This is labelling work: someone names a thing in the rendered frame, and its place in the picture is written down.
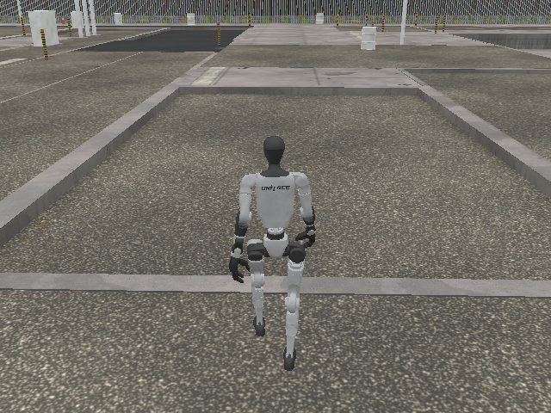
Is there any left robot upper arm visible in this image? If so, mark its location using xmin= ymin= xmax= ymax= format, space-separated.
xmin=239 ymin=173 xmax=257 ymax=224

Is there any humanoid robot head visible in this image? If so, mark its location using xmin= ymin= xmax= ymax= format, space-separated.
xmin=260 ymin=136 xmax=289 ymax=177

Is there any right robot forearm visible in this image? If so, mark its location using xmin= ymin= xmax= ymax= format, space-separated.
xmin=303 ymin=206 xmax=316 ymax=236

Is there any right robot upper arm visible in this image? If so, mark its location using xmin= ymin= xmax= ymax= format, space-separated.
xmin=292 ymin=172 xmax=313 ymax=218

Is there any left robot hand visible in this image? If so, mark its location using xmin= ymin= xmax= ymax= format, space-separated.
xmin=229 ymin=256 xmax=250 ymax=283

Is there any right robot hand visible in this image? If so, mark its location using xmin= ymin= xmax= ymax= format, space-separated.
xmin=295 ymin=231 xmax=315 ymax=248

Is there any robot left foot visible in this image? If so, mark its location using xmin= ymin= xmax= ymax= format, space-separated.
xmin=253 ymin=316 xmax=265 ymax=336

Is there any left robot forearm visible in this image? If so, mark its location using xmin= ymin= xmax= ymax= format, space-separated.
xmin=231 ymin=210 xmax=248 ymax=258

